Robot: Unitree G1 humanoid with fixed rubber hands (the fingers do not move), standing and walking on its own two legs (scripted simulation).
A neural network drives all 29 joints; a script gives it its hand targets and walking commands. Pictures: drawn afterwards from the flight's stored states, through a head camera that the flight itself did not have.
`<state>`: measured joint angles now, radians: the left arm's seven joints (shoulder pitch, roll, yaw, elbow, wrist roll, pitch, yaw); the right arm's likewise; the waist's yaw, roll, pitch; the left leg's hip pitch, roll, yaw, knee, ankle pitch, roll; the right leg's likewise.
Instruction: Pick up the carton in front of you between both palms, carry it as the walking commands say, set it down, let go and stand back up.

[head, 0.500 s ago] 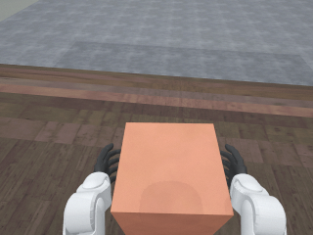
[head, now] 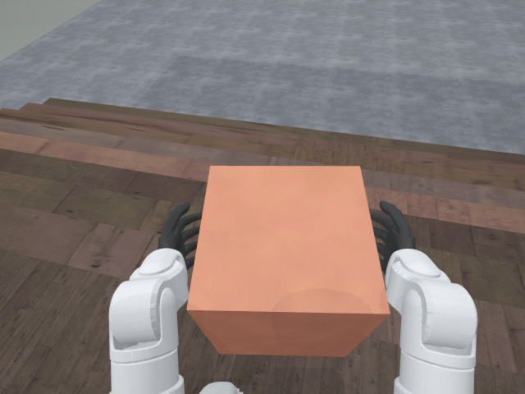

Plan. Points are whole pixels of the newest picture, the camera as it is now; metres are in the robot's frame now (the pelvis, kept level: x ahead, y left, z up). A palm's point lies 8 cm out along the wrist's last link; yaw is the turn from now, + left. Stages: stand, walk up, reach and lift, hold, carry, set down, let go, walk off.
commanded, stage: carry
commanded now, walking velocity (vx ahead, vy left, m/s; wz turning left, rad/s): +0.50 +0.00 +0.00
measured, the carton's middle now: (283, 268) +0.29 +0.01 +0.03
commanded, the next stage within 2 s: none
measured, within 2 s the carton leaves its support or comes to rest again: neither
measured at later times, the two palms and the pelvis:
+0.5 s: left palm (216, 102) +0.67 +0.17 +0.08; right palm (354, 106) +0.64 -0.13 +0.09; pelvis +0.31 +0.05 -0.01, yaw -3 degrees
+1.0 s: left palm (251, 88) +0.95 +0.12 -0.05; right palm (348, 87) +0.96 -0.18 -0.05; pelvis +0.63 -0.03 -0.15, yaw -2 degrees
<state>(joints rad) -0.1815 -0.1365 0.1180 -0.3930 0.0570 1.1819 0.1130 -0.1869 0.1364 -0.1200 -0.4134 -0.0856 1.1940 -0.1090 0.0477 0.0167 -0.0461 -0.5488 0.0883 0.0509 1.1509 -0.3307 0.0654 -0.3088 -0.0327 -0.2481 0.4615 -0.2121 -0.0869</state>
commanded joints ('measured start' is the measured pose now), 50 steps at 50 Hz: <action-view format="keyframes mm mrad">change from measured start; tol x32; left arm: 1 -532 -738 -716 -1 -334 -18 -147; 50 -1036 -855 -575 191 -384 -90 -81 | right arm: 1 -460 728 657 57 262 -35 109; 21 -1013 875 586 223 385 -112 87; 50 -897 821 494 338 290 -81 35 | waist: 1 -16 -106 -226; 12 -66 -181 -208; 16 -130 346 -426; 44 4 -325 -330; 50 -25 -20 -317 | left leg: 1 -121 18 11 -158 46 -19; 13 337 -143 186 -622 199 34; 16 770 289 -649 -809 162 233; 27 697 150 -111 -653 774 162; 34 884 140 -195 -486 577 150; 42 257 17 48 134 454 25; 44 -110 -168 -57 653 -421 -13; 50 -258 -8 -127 390 -183 2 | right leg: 1 237 -261 280 -234 15 -116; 13 239 -138 50 233 507 14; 17 -384 40 278 952 -326 44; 34 -709 -61 264 281 234 27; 38 -183 -15 182 -5 652 32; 44 515 -180 396 275 650 -64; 46 533 -359 889 -11 182 -209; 50 205 -283 687 45 57 -193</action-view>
